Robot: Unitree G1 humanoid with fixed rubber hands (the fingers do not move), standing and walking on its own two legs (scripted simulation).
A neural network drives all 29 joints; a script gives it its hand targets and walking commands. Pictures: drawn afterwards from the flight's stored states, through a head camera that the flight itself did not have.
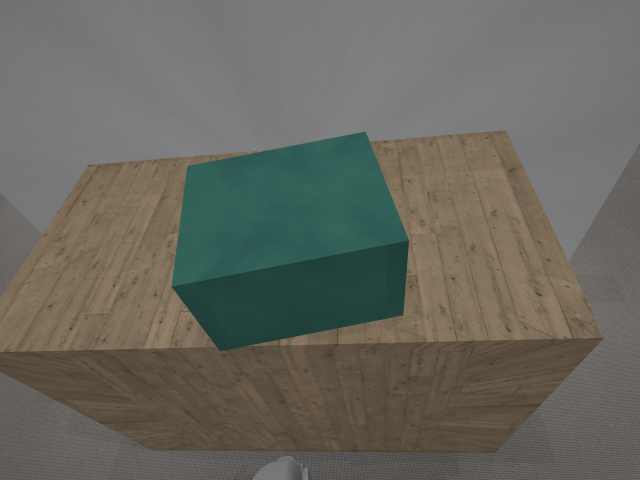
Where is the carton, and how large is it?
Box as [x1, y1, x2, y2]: [172, 132, 408, 350]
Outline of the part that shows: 365,132 187,166 172,287 219,350 402,315 408,239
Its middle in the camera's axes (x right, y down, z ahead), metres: -0.04 +0.00 +0.60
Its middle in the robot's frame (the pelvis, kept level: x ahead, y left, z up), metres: +0.46 +0.06 +0.02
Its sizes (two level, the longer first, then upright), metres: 0.285 0.231 0.178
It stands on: a pedestal, 0.69 m high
